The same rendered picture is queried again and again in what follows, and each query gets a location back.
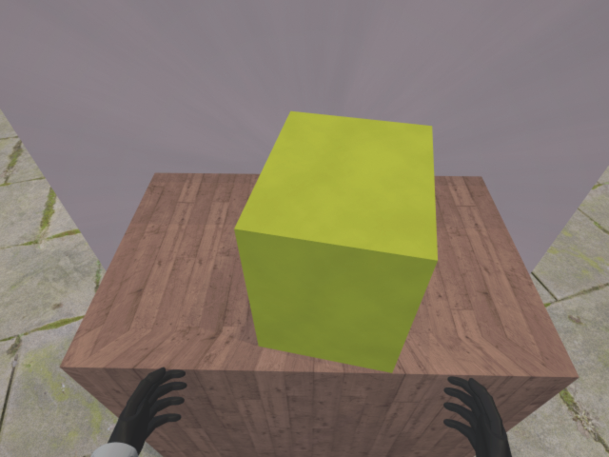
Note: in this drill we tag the left robot hand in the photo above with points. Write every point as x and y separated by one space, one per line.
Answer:
137 421

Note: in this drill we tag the pedestal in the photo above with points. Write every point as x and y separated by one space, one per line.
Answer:
174 296

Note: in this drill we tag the right robot hand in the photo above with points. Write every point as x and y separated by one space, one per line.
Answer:
486 434

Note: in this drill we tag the carton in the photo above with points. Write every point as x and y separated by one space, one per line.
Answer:
338 239

